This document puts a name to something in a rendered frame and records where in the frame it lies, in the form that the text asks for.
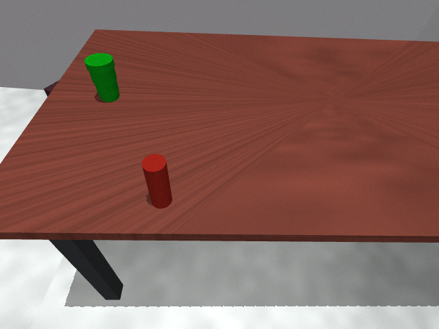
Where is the table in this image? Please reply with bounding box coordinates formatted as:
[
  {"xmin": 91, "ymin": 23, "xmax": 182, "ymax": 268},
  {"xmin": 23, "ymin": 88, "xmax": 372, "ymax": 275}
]
[{"xmin": 0, "ymin": 29, "xmax": 439, "ymax": 300}]

